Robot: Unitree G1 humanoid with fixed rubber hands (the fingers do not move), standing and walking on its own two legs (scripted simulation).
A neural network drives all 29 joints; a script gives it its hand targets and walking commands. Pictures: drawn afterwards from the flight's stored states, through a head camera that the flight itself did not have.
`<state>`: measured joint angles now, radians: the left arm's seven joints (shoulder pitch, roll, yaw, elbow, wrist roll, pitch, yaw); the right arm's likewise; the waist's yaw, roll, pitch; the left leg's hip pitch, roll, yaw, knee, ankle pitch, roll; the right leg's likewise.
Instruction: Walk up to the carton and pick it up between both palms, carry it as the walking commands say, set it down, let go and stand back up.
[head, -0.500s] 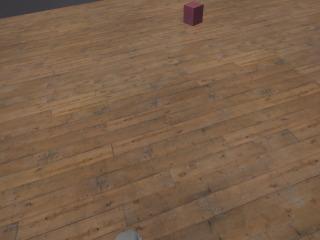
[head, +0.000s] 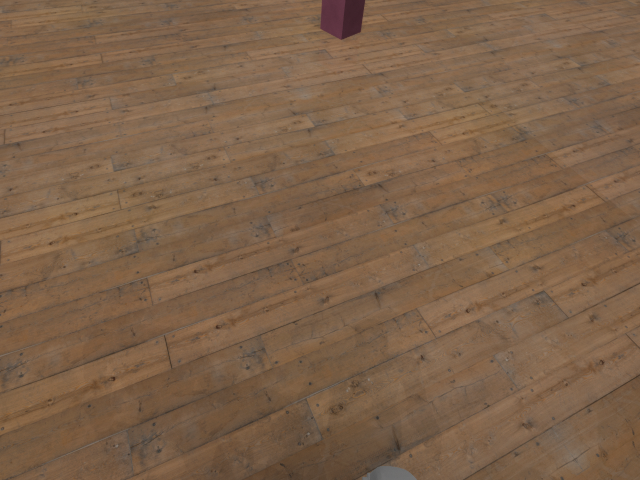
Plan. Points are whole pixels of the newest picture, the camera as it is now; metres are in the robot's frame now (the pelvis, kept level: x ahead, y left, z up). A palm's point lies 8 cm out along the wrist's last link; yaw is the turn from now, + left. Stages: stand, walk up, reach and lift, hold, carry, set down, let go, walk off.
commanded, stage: walk up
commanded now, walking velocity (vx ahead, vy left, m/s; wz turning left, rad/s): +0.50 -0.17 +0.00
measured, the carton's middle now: (342, 11) +2.96 -0.20 -0.65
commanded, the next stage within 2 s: none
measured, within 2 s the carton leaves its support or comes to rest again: neither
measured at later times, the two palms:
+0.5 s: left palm (193, 408) +0.23 +0.17 -0.10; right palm (516, 378) +0.30 -0.32 -0.14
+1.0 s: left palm (188, 267) +0.49 +0.24 -0.15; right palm (459, 251) +0.53 -0.27 -0.11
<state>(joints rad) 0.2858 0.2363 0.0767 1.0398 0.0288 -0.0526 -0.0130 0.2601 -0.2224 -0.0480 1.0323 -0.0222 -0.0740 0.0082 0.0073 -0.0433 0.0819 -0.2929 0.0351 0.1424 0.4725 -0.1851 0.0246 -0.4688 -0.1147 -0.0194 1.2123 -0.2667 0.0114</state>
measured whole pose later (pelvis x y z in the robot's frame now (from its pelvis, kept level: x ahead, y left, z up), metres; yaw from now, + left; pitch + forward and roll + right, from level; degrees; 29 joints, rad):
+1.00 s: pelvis +0.49 -0.01 +0.00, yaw +0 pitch +0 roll -1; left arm 0.30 0.24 0.08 1.05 0.03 -0.04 -0.02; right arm 0.25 -0.21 -0.05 1.03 -0.02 -0.07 0.00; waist 0.01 -0.05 0.05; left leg -0.27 0.07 0.15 0.46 -0.20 0.02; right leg -0.46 -0.11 -0.04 1.18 -0.25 0.02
